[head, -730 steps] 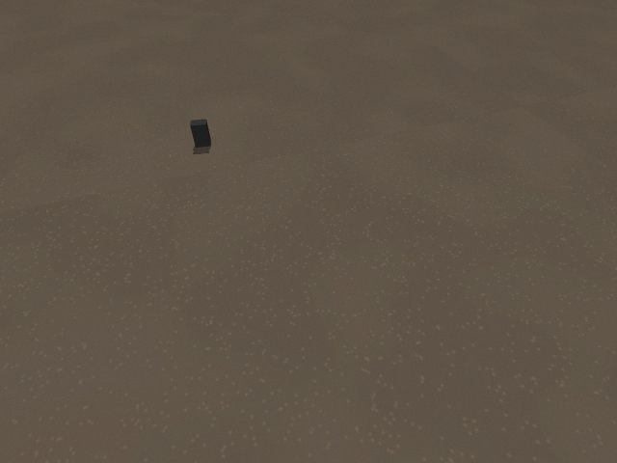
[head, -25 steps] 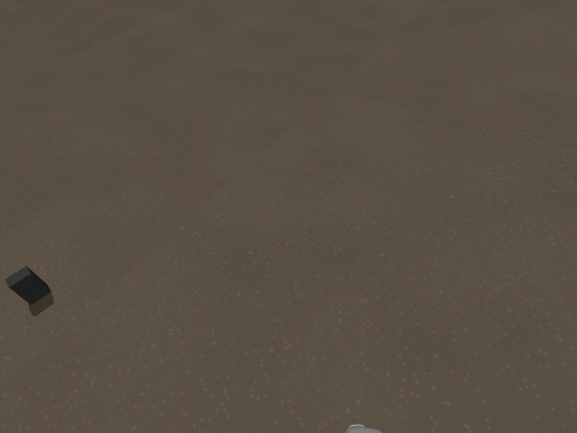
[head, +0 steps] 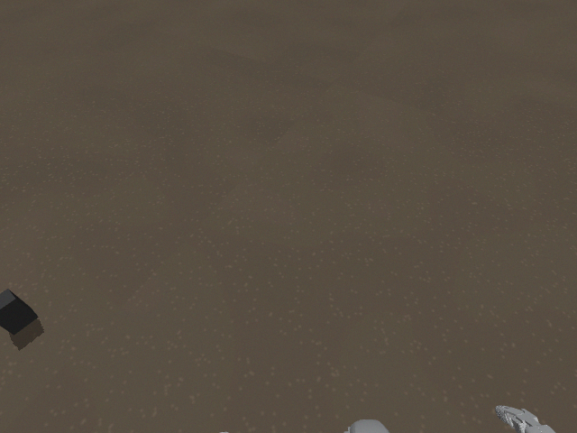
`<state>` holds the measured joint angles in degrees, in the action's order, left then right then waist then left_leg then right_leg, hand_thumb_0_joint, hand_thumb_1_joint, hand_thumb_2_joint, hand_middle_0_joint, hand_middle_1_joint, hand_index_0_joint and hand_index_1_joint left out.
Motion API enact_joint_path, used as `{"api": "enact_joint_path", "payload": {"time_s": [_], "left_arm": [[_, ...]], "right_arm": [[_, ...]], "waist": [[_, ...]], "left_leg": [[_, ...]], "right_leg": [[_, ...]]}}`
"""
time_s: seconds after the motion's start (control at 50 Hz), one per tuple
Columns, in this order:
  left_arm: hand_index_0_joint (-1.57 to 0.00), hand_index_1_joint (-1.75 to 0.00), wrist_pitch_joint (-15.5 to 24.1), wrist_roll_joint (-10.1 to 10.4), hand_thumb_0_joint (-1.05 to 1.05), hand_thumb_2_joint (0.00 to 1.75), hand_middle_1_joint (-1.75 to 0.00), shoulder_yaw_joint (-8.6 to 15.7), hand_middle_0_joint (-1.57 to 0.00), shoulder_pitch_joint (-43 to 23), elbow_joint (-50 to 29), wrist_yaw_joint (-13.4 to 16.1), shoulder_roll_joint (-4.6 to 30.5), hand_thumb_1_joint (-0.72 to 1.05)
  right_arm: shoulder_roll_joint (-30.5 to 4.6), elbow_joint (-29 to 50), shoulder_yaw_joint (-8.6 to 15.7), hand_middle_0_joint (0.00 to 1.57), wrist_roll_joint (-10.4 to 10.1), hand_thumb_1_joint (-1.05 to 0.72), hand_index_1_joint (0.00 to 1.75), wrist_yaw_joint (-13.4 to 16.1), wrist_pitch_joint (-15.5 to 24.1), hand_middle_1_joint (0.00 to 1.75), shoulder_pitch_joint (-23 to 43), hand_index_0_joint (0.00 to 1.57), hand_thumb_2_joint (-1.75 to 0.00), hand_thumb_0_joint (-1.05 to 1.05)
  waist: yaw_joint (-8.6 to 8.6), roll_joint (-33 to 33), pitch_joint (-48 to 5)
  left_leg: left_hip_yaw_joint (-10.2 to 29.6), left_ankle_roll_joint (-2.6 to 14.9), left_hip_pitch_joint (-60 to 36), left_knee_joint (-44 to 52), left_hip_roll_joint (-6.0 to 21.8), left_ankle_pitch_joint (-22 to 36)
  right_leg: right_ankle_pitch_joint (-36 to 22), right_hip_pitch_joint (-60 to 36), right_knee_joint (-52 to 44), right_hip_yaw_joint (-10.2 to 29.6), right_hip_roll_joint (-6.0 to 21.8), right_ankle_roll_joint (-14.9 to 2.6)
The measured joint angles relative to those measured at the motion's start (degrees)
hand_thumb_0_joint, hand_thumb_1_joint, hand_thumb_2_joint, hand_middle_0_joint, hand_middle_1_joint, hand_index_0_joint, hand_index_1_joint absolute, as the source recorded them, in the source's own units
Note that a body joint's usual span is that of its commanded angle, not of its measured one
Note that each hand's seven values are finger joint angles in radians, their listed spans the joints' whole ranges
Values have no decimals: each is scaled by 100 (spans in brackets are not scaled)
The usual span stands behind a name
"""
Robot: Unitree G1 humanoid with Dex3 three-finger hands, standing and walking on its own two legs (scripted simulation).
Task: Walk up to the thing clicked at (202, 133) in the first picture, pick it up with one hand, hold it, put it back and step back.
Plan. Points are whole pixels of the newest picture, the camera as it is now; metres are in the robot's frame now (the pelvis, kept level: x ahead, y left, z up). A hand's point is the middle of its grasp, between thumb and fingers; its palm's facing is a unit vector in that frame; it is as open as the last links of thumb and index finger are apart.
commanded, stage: walk up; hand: left
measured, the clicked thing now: (10, 312) +0.65 +0.91 -0.66
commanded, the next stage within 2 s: none
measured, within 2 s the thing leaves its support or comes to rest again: neither
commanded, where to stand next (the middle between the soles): +0.22 +0.98 m, yaw -35 degrees
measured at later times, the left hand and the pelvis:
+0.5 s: hand out of the picture +0.23 +0.50 -0.08, palm faces -0.14 -0.77 -0.62, open 7.4 cm; pelvis +0.09 +0.21 +0.01, yaw -10 degrees
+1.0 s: hand out of the picture +0.30 +0.70 -0.11, palm faces -0.34 -0.76 -0.55, open 7.4 cm; pelvis +0.13 +0.45 +0.00, yaw -20 degrees
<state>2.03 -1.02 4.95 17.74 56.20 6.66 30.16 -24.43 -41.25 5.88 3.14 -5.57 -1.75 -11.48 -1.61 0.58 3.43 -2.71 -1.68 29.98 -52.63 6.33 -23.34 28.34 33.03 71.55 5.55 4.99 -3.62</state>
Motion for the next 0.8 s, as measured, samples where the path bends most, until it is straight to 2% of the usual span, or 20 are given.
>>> {"api": "enact_joint_path", "payload": {"time_s": [0.04, 0.08, 0.16, 0.22, 0.24, 0.26, 0.32, 0.34, 0.36, 0.4, 0.46, 0.5, 0.56, 0.6, 0.62, 0.64, 0.66, 0.7, 0.74, 0.8], "left_arm": [[-20, -30, 73, 121, 1, 90, -30, -27, -20, -123, -1, -41, -36, 91], [-20, -30, 123, 191, 1, 90, -30, -79, -20, -191, -59, -106, -123, 91], [-20, -30, 121, 217, 0, 90, -30, -204, -20, -289, -193, -171, -370, 91], [-20, -30, 137, 186, 0, 90, -30, -244, -20, -289, -342, -172, -534, 91], [-20, -30, 170, 172, 0, 90, -30, -234, -20, -251, -423, -168, -543, 90], [-20, -30, 208, 149, 0, 90, -30, -205, -21, -218, -515, -149, -524, 90], [-21, -30, 170, 88, 0, 90, -30, -139, -21, -291, -749, -40, -543, 90], [-21, -30, 144, 101, 0, 90, -30, -142, -21, -331, -792, -8, -549, 90], [-21, -30, 128, 103, 0, 90, -30, -140, -21, -356, -828, 20, -566, 90], [-21, -30, 126, 71, 0, 90, -30, -139, -21, -337, -892, 32, -617, 90], [-21, -30, 150, -41, 0, 90, -30, -135, -21, -238, -920, -48, -624, 90], [-21, -30, 152, -113, 0, 90, -30, -119, -21, -180, -916, -115, -562, 90], [-21, -30, 154, -191, 0, 90, -30, -71, -21, -140, -935, -182, -407, 90], [-21, -30, 156, -200, 0, 90, -30, -43, -21, -153, -961, -203, -291, 90], [-21, -30, 137, -194, 0, 90, -30, -13, -21, -200, -943, -199, -190, 90], [-21, -30, 100, -178, 0, 90, -30, 38, -21, -238, -888, -165, -88, 90], [-21, -30, 46, -141, 0, 90, -30, 83, -21, -239, -806, -102, -49, 90], [-20, -30, -40, -71, 0, 90, -30, 54, -21, -260, -581, 39, -109, 90], [-20, -30, -18, 41, 0, 90, -30, -9, -20, -273, -457, 43, -168, 90], [-20, -30, 55, 173, 0, 90, -30, -79, -20, -219, -507, -32, -270, 91]], "right_arm": [[146, -124, -68, 21, 17, -90, 30, 79, -37, 30, -185, 20, -89, 0], [171, -191, -92, 21, 39, -90, 30, 133, -55, 30, -346, 20, -89, 0], [33, -199, -32, 21, 111, -90, 30, 222, -102, 30, -582, 20, -89, 1], [-93, -166, 26, 21, 131, -90, 30, 238, -203, 30, -668, 20, -89, 1], [-111, -147, 40, 21, 122, -90, 30, 230, -250, 30, -686, 20, -89, 1], [-110, -131, 49, 21, 96, -90, 30, 222, -284, 30, -699, 20, -89, 1], [-63, -116, 38, 21, 71, -90, 30, 246, -394, 30, -567, 20, -89, 1], [-40, -103, 26, 21, 74, -90, 30, 250, -426, 30, -548, 20, -89, 1], [-32, -106, 12, 21, 79, -90, 30, 239, -450, 30, -504, 20, -89, 1], [-73, -107, -14, 21, 84, -90, 30, 165, -462, 30, -361, 20, -89, 1], [-189, 8, -1, 21, 86, -90, 30, 16, -431, 30, -157, 20, -89, 1], [-267, 91, 31, 21, 79, -90, 30, -54, -410, 30, -55, 20, -89, 1], [-405, 171, 112, 21, 73, -90, 30, -105, -403, 30, 42, 20, -89, 1], [-530, 190, 186, 21, 70, -90, 30, -88, -360, 30, 29, 20, -89, 0], [-505, 156, 232, 21, 90, -90, 30, -49, -315, 30, 38, 20, -89, 0], [-419, 132, 240, 21, 136, -90, 30, -3, -269, 30, 41, 20, -89, 0], [-348, 135, 200, 21, 175, -90, 30, 36, -223, 30, -4, 20, -89, 0], [-253, 105, 104, 21, 149, -90, 30, 105, -168, 30, -159, 20, -89, 0], [-84, 61, 56, 21, 157, -90, 30, 173, -206, 30, -288, 20, -89, 0], [94, 89, -15, 21, 154, -90, 30, 235, -231, 30, -423, 20, -89, 1]], "waist": [[-105, -79, 33], [-237, -79, 81], [-507, 119, 170], [-605, 356, 169], [-594, 403, 151], [-532, 438, 135], [-338, 749, 290], [-289, 801, 291], [-231, 830, 280], [-118, 855, 243], [-23, 823, 162], [26, 764, 100], [95, 667, 37], [134, 624, 23], [141, 449, 92], [162, 214, 203], [173, 125, 240], [29, 239, 216], [-158, 249, 230], [-283, 138, 331]], "left_leg": [[-229, 152, -308, 490, -101, 139], [-452, 314, -610, 923, -241, 245], [-820, 622, -1056, 1390, -533, 243], [-1061, 791, -1207, 1313, -649, 2], [-1139, 785, -1176, 1089, -662, -130], [-1143, 687, -1039, 659, -655, -251], [-237, 20, -296, -1235, -670, -672], [21, -98, -35, -1792, -672, -681], [213, -138, 187, -2190, -626, -627], [526, -55, 466, -2465, -447, -363], [884, 87, 566, -2161, -137, 9], [981, 138, 454, -1679, 45, 71], [930, 189, 121, -877, 169, -171], [766, 181, -205, -256, 130, -384], [603, -39, -263, -235, -19, -585], [388, -119, -310, -334, -182, -634], [251, -134, -309, -438, -211, -666], [240, -27, -278, -461, -154, -653], [208, 132, -359, -175, -213, -490], [-65, 343, -570, 332, -372, -231]], "right_leg": [[-344, 269, 93, -427, -170, 28], [-516, 391, -200, -747, -259, 96], [-626, 273, -1311, -1161, -337, 189], [-1089, -115, -2313, -1369, -375, 113], [-1437, -363, -2785, -1400, -383, 49], [-1400, -569, -3085, -1355, -415, -50], [-1161, -601, -2726, -1342, -522, -9], [-1133, -644, -2688, -1340, -481, 4], [-1128, -689, -2693, -1303, -427, 22], [-1170, -764, -2771, -1134, -299, 127], [-1205, -742, -2806, -796, -61, 309], [-1180, -623, -2739, -550, 93, 375], [-1126, -355, -2585, -196, 297, 422], [-1092, -156, -2459, 23, 434, 450], [-1031, -53, -2324, 222, 581, 368], [-800, 54, -2045, 524, 628, 242], [-347, 199, -1581, 685, 428, 196], [228, 419, -670, 402, -95, 87], [186, 556, -161, -62, -388, 99], [-80, 578, -193, -614, -615, 136]]}}
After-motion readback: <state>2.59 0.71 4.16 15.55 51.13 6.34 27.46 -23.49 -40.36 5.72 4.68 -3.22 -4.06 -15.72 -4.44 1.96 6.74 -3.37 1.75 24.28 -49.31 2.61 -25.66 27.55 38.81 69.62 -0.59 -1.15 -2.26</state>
